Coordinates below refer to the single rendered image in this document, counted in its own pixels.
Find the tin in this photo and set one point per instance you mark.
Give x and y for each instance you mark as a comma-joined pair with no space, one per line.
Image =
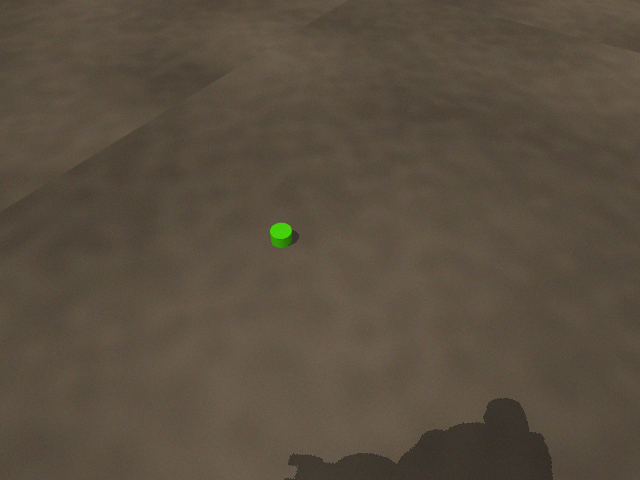
281,235

